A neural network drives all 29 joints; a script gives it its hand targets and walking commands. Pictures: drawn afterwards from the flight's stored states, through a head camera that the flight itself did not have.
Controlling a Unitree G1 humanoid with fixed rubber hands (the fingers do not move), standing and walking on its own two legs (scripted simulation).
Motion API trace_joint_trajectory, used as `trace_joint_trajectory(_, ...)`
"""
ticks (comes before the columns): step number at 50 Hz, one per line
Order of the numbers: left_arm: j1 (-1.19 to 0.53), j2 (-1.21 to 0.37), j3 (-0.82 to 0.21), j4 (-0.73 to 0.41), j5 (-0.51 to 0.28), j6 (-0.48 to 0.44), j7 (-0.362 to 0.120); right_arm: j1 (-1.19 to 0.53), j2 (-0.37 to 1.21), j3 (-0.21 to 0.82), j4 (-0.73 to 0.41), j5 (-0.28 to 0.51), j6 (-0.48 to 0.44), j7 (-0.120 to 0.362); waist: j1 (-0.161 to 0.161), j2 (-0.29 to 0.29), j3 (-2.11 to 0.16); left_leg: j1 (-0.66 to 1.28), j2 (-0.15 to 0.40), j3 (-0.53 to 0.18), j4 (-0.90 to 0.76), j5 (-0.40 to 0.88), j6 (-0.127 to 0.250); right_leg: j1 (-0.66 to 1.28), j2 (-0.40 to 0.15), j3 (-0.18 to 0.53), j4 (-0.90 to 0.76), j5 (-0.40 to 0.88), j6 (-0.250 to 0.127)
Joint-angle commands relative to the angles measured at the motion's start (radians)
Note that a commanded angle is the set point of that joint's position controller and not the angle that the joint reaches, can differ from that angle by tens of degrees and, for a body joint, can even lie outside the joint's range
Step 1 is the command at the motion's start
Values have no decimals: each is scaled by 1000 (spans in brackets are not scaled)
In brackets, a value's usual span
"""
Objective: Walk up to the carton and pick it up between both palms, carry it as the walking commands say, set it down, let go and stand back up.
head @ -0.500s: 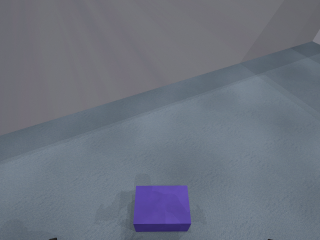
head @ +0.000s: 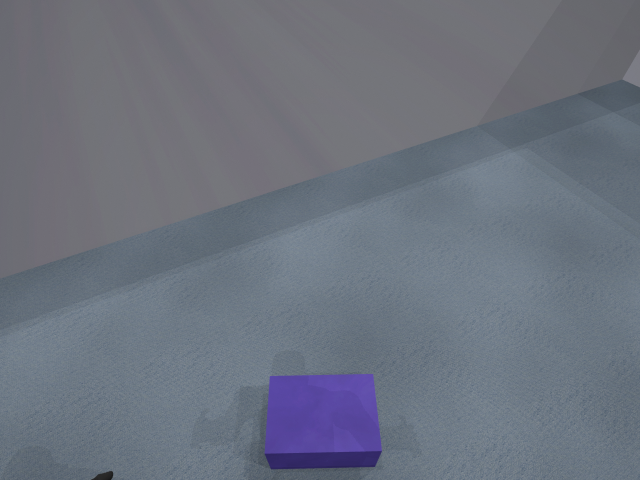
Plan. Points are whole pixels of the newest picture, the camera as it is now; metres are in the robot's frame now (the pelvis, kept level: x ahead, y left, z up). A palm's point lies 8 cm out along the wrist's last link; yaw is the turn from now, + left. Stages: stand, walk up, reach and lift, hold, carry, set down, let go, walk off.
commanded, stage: walk up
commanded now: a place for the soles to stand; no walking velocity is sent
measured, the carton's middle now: (322, 421) +0.42 -0.01 -0.69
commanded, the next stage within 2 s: reach and lift in 0.24 s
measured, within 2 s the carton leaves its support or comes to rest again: neither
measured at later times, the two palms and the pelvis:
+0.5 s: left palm out of the picture +0.16 +0.29 -0.11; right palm out of the picture +0.16 -0.28 -0.11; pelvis -0.03 +0.01 -0.02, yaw -1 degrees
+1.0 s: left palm (160, 412) +0.28 +0.26 -0.17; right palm (493, 424) +0.25 -0.27 -0.17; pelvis -0.08 +0.03 -0.08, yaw -2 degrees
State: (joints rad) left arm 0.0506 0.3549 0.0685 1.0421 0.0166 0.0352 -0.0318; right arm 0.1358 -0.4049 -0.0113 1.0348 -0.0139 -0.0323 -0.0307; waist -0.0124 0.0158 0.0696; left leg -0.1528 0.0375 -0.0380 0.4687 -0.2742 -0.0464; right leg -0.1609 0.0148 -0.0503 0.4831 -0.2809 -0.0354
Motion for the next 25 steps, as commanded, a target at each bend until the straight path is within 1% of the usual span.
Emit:
trace_joint_trajectory(1,-48,218,32,-85,-1,-17,7,-21,-222,-45,-52,-5,-16,-10,12,-32,-82,-24,78,-49,-69,242,94,31,-115,125,-108,145,-19)
trace_joint_trajectory(2,-37,232,38,-71,-2,-19,9,-11,-231,-43,-49,0,-19,-12,5,-4,-94,-41,88,-68,-68,258,106,48,-113,115,-77,168,-19)
trace_joint_trajectory(3,-43,230,42,-75,-1,-19,12,2,-223,-48,-45,-2,-18,-11,7,-43,-86,-49,87,-56,-68,279,102,62,-105,114,-92,179,-23)
trace_joint_trajectory(4,-52,226,35,-82,-3,-18,7,-20,-226,-42,-53,-5,-22,-10,16,-28,-54,-76,72,-46,-57,274,95,62,-110,119,-101,208,-27)
trace_joint_trajectory(5,-35,241,45,-82,-2,-17,9,-21,-214,-41,-50,4,-20,-9,10,-32,-95,-53,56,-24,-38,261,95,74,-129,113,-104,194,-31)
trace_joint_trajectory(6,-60,218,38,-84,0,-19,8,3,-179,-34,-48,4,-17,-10,10,-80,-104,-39,51,-22,-35,239,87,61,-140,133,-125,170,-46)
trace_joint_trajectory(7,-49,229,38,-86,0,-19,8,5,-207,-42,-44,-1,-18,-9,11,-89,-88,-59,58,-23,-49,225,83,57,-127,116,-120,163,-35)
trace_joint_trajectory(8,-66,226,42,-104,-7,-15,7,-13,-205,-36,-53,0,-21,-9,8,-24,-90,-42,55,-31,-56,241,89,40,-125,120,-104,147,-38)
trace_joint_trajectory(9,-53,220,33,-91,-6,-17,7,-7,-207,-38,-41,1,-21,-12,3,11,-97,-11,65,-32,-73,248,86,37,-125,125,-90,151,-35)
trace_joint_trajectory(10,-61,220,39,-96,-4,-19,6,1,-218,-43,-47,-4,-18,-12,4,-32,-92,-32,76,-39,-68,295,88,58,-109,105,-90,185,-29)
trace_joint_trajectory(11,-50,228,42,-92,-4,-16,7,-8,-234,-38,-47,-1,-23,-14,7,-7,-94,-63,94,-79,-60,294,109,80,-108,105,-71,227,-16)
trace_joint_trajectory(12,-44,224,41,-95,0,-17,7,9,-233,-45,-47,3,-24,-11,3,-29,-133,-22,79,-54,-41,320,102,78,-107,96,-71,222,-22)
trace_joint_trajectory(13,-197,93,77,-427,17,28,-27,-318,0,-127,-398,-4,60,21,23,-60,-11,-242,-103,69,8,97,44,-128,-2,72,-67,130,45)
trace_joint_trajectory(14,-170,155,94,-407,28,60,-35,-288,-9,-130,-477,-14,107,29,24,-31,12,-195,-113,106,12,40,25,-151,13,57,-89,55,47)
trace_joint_trajectory(15,-120,158,86,-372,11,102,-34,-247,-64,-124,-457,-5,150,40,-6,-23,-12,-191,-107,108,26,62,36,-149,4,26,-44,115,42)
trace_joint_trajectory(16,-101,173,96,-420,0,120,-46,-238,-133,-164,-491,-30,170,58,10,-31,-81,-174,-106,117,50,60,23,-149,-2,17,-20,108,39)
trace_joint_trajectory(17,-62,173,106,-464,7,137,-38,-147,-123,-152,-467,-34,204,69,11,-39,-121,-207,-82,100,61,111,13,-90,21,14,23,186,46)
trace_joint_trajectory(18,-21,196,114,-465,19,165,-22,-78,-111,-153,-451,-43,236,75,20,0,-129,-180,-91,106,52,91,19,-83,15,4,24,178,44)
trace_joint_trajectory(19,-40,211,100,-481,33,188,-16,-87,-130,-179,-448,-55,253,76,4,-33,-129,-166,-84,98,54,111,32,-98,20,-1,32,197,57)
trace_joint_trajectory(20,0,168,119,-482,56,194,-22,-24,-85,-152,-431,-38,270,71,17,32,-108,-195,-77,104,97,121,12,-138,17,27,63,212,56)
trace_joint_trajectory(21,10,163,128,-505,63,195,-18,-66,-71,-173,-468,-49,266,78,9,-27,-153,-198,-80,103,121,135,13,-119,33,12,84,229,64)
trace_joint_trajectory(22,-4,105,110,-549,38,193,-24,-62,-94,-202,-494,-56,265,77,-15,6,-224,-194,-78,97,150,181,5,-121,48,27,121,267,50)
trace_joint_trajectory(23,-25,136,139,-585,48,196,-22,-120,-91,-181,-508,-61,268,85,29,47,-291,-231,-84,90,183,206,7,-91,36,31,152,290,52)
trace_joint_trajectory(24,-74,106,130,-597,49,203,-18,-181,-126,-239,-547,-70,266,73,-16,-2,-303,-251,-75,84,185,195,6,-118,26,41,153,308,61)
trace_joint_trajectory(25,-117,95,124,-633,50,201,-17,-198,-148,-263,-544,-80,265,76,-50,1,-294,-253,-80,84,208,175,-3,-153,25,45,176,300,60)
